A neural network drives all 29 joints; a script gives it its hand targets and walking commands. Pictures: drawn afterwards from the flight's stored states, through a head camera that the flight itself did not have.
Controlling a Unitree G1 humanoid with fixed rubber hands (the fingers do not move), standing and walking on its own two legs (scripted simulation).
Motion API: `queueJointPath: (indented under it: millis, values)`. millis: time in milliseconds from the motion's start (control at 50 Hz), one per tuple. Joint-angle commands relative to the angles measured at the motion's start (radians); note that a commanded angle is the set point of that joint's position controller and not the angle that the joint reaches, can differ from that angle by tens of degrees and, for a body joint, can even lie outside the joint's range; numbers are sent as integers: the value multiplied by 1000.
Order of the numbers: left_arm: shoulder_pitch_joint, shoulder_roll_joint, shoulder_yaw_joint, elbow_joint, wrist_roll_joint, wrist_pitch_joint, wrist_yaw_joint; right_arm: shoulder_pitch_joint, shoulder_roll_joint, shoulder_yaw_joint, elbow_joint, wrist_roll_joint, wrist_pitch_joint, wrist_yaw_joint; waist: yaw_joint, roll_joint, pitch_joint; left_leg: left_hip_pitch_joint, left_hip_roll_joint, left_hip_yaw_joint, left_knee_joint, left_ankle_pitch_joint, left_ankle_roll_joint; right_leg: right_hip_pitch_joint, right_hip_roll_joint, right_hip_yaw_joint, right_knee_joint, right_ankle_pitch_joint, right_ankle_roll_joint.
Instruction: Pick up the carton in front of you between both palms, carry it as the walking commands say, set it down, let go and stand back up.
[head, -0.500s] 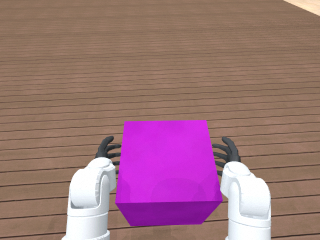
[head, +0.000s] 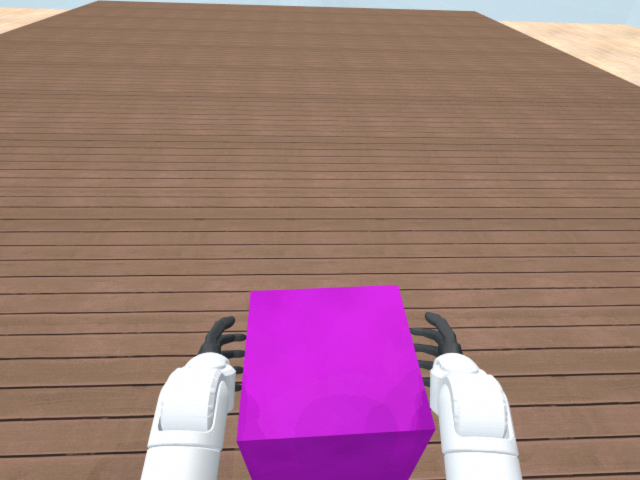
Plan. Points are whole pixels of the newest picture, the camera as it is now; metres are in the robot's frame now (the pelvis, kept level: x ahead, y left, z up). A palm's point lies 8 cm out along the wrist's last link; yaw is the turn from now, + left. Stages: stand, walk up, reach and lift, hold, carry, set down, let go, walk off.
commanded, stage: carry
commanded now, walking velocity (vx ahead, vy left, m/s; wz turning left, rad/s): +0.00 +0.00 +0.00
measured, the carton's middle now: (328, 395) +0.30 +0.00 -0.05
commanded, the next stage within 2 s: hold in 1.48 s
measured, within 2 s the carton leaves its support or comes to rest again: neither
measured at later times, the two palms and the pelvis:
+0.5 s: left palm (205, 386) +0.25 +0.15 +0.04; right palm (449, 390) +0.26 -0.14 +0.05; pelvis -0.03 +0.00 +0.00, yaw +0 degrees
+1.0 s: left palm (201, 402) +0.23 +0.15 +0.04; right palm (453, 407) +0.24 -0.14 +0.05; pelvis -0.05 +0.00 +0.00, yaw +0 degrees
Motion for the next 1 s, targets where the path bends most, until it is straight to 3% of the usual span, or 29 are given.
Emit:
queueJointPath:
  millis: [0, 100, 180, 280, 420, 500, 580, 740, 980]
  values:
    - [-511, -997, -569, -74, -340, -200, -383, -374, 1072, 568, 11, 354, -141, 312, -14, 1, -228, -8, 109, -88, -82, 333, 39, 172, -130, 137, -60, 312, 8]
    - [-463, -927, -508, -3, -244, -315, -379, -370, 1000, 525, 91, 294, -250, 321, -13, -4, -221, -23, 102, -86, -94, 291, 39, 175, -135, 141, -75, 295, 3]
    - [-474, -852, -398, 117, -168, -405, -377, -400, 924, 425, 200, 214, -339, 320, -12, -5, -177, -34, 98, -83, -110, 242, 42, 149, -138, 144, -98, 262, 2]
    - [-568, -855, -388, 157, -167, -497, -383, -438, 918, 396, 256, 184, -427, 316, -12, -4, -153, -33, 95, -81, -127, 197, 44, 123, -135, 149, -127, 211, 2]
    - [-560, -934, -522, 59, -238, -430, -388, -416, 989, 513, 155, 249, -367, 313, -11, -9, -215, -9, 89, -80, -119, 194, 45, 135, -136, 150, -129, 206, 3]
    - [-472, -900, -474, 97, -210, -375, -384, -365, 953, 477, 160, 227, -314, 310, -11, -12, -225, -18, 91, -83, -117, 197, 46, 139, -138, 144, -126, 214, 4]
    - [-457, -861, -417, 129, -177, -379, -383, -357, 926, 425, 199, 203, -315, 311, -11, -20, -180, -52, 95, -84, -125, 196, 45, 131, -139, 141, -130, 222, 3]
    - [-541, -910, -464, 76, -220, -399, -381, -460, 968, 490, 143, 256, -338, 313, -11, -1, -146, -78, 87, -88, -148, 141, 45, 104, -136, 153, -165, 99, 6]
    - [-466, -900, -473, 79, -214, -391, -386, -373, 953, 484, 142, 234, -331, 312, -13, -20, -209, -54, 86, -82, -122, 168, 46, 115, -144, 152, -157, 152, 2]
